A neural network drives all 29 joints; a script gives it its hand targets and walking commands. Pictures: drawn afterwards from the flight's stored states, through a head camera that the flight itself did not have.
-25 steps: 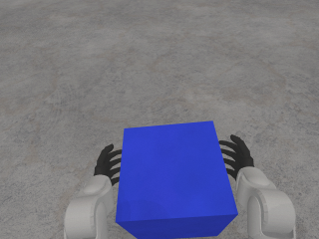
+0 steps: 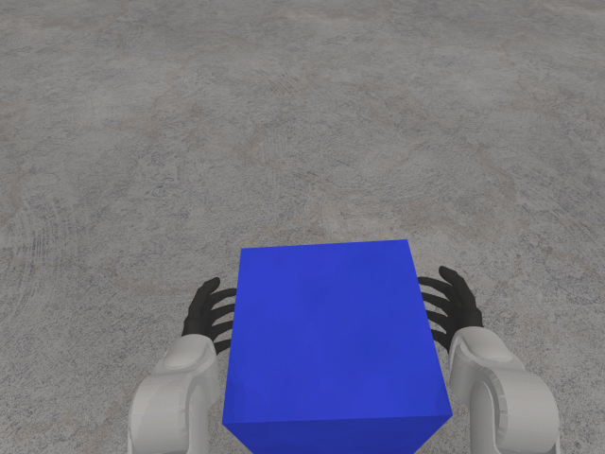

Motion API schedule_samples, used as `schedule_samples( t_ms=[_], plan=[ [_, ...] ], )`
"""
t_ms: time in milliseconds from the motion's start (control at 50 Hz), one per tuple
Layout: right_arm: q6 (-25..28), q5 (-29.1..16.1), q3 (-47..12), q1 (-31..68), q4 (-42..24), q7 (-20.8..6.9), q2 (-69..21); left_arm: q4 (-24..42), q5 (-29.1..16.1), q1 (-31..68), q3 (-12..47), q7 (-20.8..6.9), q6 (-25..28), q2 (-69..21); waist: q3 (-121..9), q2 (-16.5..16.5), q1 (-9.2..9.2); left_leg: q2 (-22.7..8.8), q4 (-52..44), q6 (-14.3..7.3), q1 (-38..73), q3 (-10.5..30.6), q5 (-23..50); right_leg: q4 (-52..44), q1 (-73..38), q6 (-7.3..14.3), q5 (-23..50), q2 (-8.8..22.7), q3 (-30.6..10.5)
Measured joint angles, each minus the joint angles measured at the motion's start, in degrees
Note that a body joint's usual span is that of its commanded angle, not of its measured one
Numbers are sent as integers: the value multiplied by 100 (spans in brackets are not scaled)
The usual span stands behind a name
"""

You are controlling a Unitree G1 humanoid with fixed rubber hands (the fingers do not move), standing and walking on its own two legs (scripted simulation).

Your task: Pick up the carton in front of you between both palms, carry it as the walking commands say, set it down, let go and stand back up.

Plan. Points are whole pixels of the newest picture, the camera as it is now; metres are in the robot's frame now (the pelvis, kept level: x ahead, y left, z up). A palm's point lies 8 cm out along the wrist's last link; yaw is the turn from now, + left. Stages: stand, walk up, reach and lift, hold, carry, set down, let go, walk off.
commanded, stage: carry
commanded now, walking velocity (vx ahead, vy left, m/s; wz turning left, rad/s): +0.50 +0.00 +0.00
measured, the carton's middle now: (329, 358) +0.24 -0.01 -0.02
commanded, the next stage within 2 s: none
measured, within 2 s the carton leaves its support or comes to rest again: neither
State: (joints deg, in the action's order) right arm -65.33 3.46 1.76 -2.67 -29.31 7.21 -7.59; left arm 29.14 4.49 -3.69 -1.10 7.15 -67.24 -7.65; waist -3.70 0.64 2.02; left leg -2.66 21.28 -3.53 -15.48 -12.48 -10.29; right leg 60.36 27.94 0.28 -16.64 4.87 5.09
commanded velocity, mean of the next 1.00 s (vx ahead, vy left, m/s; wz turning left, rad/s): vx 0.07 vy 0.00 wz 0.00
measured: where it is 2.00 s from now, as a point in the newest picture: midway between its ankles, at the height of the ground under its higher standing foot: (310, 405)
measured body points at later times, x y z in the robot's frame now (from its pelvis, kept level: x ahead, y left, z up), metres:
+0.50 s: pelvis +0.29 -0.04 -0.01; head +0.32 -0.06 +0.44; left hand +0.53 +0.13 +0.07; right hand +0.56 -0.18 +0.07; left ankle +0.25 +0.08 -0.71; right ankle +0.37 -0.12 -0.75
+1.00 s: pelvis +0.42 +0.00 -0.01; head +0.40 +0.00 +0.44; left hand +0.67 +0.16 +0.05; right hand +0.69 -0.14 +0.06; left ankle +0.37 +0.10 -0.75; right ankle +0.37 -0.12 -0.75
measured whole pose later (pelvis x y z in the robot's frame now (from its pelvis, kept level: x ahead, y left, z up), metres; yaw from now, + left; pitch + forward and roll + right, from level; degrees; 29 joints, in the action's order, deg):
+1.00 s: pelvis +0.42 +0.00 -0.01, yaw +2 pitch +3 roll +0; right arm -64.6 7.2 3.8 5.4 -16.9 5.2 -7.3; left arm 16.9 7.7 4.4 -3.3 5.8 -66.8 -7.3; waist -7.2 0.7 0.0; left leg -2.9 29.1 -0.4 -13.7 -8.9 -18.5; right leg 28.8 12.5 -1.2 -18.8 4.8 10.9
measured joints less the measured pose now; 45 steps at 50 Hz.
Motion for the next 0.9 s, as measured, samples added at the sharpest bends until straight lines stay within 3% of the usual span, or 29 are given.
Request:
schedule_samples(
  t_ms=[100,260,300,320,360,380,400,420,540,620,760,900],
  plan=[
    [88,-29,-42,-115,-191,-1,-8,206,15,-99,51,-16,63,-2,-78,-7,29,69,-692,105,900,123,-164,-1252,629,-86,805,136,69],
    [-134,-74,-122,41,-533,25,8,696,-68,-41,-34,38,-192,-1,-202,-27,-155,32,-915,480,2162,218,-1038,-3109,412,-34,1686,44,579],
    [-222,-42,-104,85,-573,36,15,657,-114,70,-56,50,-269,10,-167,-17,-168,-65,-195,602,2190,207,-1551,-3536,-8,81,1946,-73,793],
    [-262,-40,-27,148,-526,39,25,506,-130,154,-33,61,-250,15,-148,-122,-222,-224,581,627,1921,218,-1666,-3361,-29,321,1690,-139,865],
    [-357,-49,117,335,-384,46,35,235,-161,342,-34,95,-234,30,11,-241,-293,-225,2542,592,991,609,-1764,-3096,-29,528,1230,-193,898],
    [-391,-54,150,394,-340,49,36,177,-175,384,-48,108,-240,30,114,-262,-289,-145,3236,537,562,761,-1783,-3167,-126,536,1155,-199,896],
    [-405,-49,154,412,-326,50,36,157,-186,394,-60,112,-240,27,204,-267,-278,-84,3608,484,209,826,-1748,-3305,-248,403,1201,-188,892],
    [-399,-36,139,402,-328,48,34,158,-196,376,-69,112,-228,24,274,-268,-266,-60,3642,436,-55,837,-1670,-3464,-386,382,1218,-193,891],
    [-254,37,4,363,-431,29,27,314,-165,220,-80,-14,-28,16,384,-289,-235,-99,1525,402,-566,722,-1257,-4007,-999,404,1123,-269,831],
    [-285,60,-29,322,-482,25,25,366,-127,156,-57,-41,-33,14,195,-354,-168,-251,349,429,-230,559,227,-3716,-1255,283,695,-337,835],
    [-452,64,1,418,-179,30,32,183,-60,286,-123,-38,-347,27,-445,5,-175,-121,434,410,157,428,-368,-3540,-1567,69,171,-169,728],
    [-307,186,171,706,609,-59,32,-557,116,669,-175,-15,-343,42,-524,51,-206,-62,700,358,187,378,-731,-3267,-1579,-76,-153,-63,644]
  ],
)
